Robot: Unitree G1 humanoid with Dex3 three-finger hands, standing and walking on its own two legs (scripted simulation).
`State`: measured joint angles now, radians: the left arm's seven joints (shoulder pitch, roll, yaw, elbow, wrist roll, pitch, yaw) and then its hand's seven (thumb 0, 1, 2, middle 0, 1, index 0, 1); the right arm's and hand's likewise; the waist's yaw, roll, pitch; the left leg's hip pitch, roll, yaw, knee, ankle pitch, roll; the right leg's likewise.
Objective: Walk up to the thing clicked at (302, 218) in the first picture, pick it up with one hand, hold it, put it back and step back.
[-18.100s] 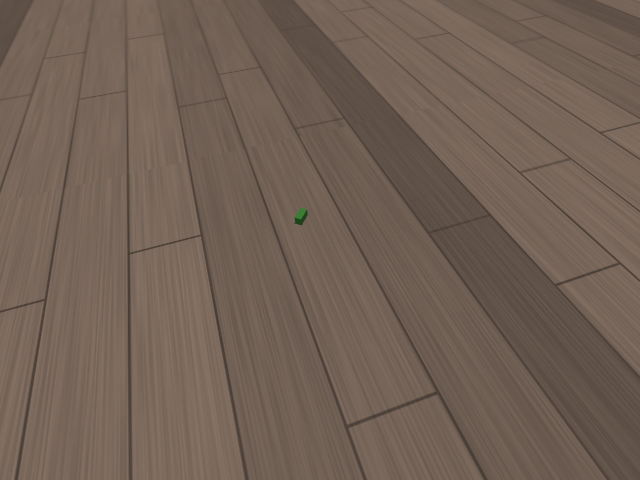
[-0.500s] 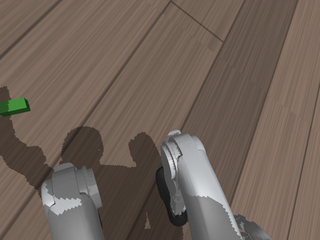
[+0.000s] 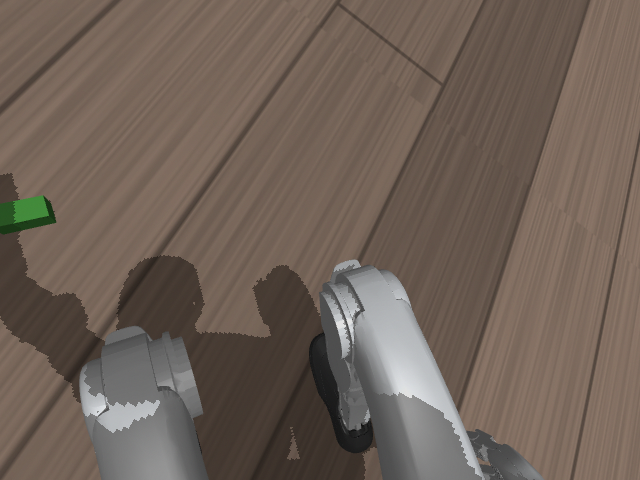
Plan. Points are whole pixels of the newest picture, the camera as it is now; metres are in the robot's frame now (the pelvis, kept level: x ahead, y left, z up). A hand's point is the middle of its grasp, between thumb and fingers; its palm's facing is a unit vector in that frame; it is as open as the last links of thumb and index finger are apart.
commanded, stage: rise first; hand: left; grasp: from above
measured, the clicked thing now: (23, 215) +0.51 +0.30 -0.30
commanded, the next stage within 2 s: approach in 1.64 s
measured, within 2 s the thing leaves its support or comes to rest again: neither
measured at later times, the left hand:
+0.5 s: hand out of the picture +0.47 +0.34 -0.18, palm faces -0.43 -0.09 -0.90, open 12.6 cm
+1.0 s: hand out of the picture +0.47 +0.34 -0.18, palm faces -0.44 -0.09 -0.89, open 12.8 cm
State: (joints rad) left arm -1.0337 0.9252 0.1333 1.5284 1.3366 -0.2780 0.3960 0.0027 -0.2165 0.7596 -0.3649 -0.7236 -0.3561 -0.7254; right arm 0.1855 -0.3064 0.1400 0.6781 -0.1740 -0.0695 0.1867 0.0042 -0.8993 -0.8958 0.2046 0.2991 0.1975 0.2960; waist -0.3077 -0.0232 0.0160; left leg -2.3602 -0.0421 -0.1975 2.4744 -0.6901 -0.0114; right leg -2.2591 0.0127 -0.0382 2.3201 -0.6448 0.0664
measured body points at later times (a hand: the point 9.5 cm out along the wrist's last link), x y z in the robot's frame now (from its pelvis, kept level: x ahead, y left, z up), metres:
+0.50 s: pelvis +0.00 +0.00 +0.00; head +0.24 +0.10 +0.36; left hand +0.48 +0.34 -0.12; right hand +0.04 -0.27 -0.07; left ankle +0.07 +0.12 -0.28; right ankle +0.12 -0.15 -0.28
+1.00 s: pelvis +0.00 +0.00 +0.00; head +0.25 +0.10 +0.36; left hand +0.49 +0.34 -0.12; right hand +0.05 -0.27 -0.08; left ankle +0.07 +0.12 -0.28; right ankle +0.12 -0.15 -0.28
